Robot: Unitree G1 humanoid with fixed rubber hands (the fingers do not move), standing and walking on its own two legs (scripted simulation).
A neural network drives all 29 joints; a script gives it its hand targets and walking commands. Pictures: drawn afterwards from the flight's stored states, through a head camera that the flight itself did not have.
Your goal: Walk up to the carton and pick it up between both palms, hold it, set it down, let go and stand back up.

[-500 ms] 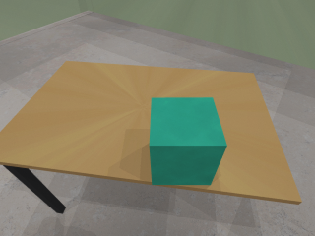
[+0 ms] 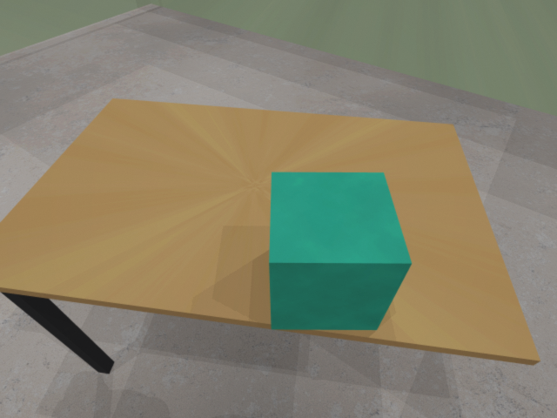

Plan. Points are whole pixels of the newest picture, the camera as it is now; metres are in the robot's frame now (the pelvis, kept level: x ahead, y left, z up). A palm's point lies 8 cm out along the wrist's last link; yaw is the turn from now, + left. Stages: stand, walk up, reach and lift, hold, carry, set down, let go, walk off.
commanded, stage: stand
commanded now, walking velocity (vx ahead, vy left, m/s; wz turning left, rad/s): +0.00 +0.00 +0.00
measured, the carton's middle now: (325, 253) +0.38 -0.07 -0.01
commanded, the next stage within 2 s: none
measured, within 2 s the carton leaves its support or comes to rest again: neither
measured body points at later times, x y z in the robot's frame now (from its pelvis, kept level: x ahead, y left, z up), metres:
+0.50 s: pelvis +0.01 +0.00 +0.00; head +0.02 +0.01 +0.45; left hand -0.03 +0.19 -0.17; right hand -0.04 -0.19 -0.16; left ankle -0.04 +0.07 -0.74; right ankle +0.03 -0.16 -0.74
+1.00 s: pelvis +0.02 +0.00 +0.00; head +0.02 +0.01 +0.45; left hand -0.03 +0.19 -0.17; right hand -0.03 -0.19 -0.16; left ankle -0.04 +0.07 -0.74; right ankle +0.03 -0.16 -0.74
